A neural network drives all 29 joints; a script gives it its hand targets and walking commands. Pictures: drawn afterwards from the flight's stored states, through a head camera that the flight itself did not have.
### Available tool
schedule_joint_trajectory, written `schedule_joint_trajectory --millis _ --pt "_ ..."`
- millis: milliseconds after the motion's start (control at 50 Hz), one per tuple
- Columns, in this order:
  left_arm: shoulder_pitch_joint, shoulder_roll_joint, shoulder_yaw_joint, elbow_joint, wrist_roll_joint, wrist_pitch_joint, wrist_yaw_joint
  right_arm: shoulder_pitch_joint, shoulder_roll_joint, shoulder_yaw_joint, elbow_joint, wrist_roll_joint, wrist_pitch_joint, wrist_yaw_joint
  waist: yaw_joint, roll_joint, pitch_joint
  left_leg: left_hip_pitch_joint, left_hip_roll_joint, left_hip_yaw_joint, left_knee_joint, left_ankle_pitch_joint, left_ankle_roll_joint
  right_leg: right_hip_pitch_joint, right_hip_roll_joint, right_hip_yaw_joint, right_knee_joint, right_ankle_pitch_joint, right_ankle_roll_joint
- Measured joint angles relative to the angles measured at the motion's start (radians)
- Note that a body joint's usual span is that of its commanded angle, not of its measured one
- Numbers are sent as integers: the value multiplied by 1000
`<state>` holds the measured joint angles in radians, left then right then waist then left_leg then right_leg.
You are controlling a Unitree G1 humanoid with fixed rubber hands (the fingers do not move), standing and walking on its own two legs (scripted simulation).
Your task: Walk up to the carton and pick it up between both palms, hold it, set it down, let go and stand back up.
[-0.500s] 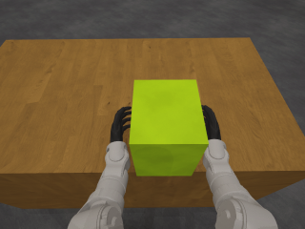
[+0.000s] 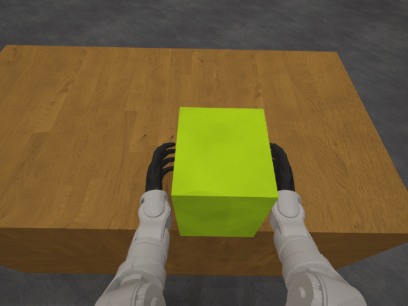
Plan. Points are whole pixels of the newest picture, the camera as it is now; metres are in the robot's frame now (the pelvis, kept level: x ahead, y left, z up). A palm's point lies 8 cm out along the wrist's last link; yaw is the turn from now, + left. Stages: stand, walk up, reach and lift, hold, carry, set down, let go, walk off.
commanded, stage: reach and lift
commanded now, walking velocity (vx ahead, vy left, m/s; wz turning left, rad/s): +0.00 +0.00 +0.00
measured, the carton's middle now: (219, 176) +0.40 +0.01 -0.01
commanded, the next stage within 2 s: none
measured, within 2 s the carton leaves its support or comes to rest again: leaves its support in 1.18 s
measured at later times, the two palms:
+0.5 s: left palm (156, 183) +0.37 +0.14 +0.01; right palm (282, 182) +0.38 -0.12 +0.01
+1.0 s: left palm (151, 187) +0.35 +0.14 +0.01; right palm (278, 183) +0.38 -0.12 +0.01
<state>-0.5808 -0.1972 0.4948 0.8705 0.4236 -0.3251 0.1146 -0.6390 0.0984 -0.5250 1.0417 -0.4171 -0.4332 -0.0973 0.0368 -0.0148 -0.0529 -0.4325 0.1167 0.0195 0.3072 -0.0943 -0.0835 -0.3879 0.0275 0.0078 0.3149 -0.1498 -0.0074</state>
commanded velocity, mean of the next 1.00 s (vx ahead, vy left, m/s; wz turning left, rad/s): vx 0.00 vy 0.00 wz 0.00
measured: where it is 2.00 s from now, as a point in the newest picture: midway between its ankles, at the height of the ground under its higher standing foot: outside the picture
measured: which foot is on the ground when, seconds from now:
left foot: down 0.00-1.00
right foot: down 0.00-1.00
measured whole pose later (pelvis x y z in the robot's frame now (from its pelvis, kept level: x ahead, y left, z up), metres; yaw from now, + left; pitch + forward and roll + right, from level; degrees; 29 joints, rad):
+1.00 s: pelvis -0.01 +0.00 -0.01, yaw +0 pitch +19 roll -2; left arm -0.62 -0.14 0.37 1.03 0.23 -0.38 0.18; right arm -0.69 0.01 -0.36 1.20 -0.28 -0.51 -0.15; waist 0.06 0.01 -0.19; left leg -0.60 0.12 0.01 0.35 -0.07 -0.08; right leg -0.54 0.03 -0.02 0.32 -0.11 0.00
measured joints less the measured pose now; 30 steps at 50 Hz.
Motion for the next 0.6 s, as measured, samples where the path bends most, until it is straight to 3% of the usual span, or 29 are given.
schedule_joint_trajectory --millis 420,600 --pt "-2 -9 -4 1 -19 1 17 -23 -28 7 61 21 -33 5 -2 -7 -21 -25 -4 20 -3 6 11 -25 -8 6 -14 16 9" --pt "-8 9 -38 38 -56 -5 31 -28 -50 48 99 39 -53 -21 5 0 -54 -62 2 21 12 4 10 -56 -4 4 -14 22 8"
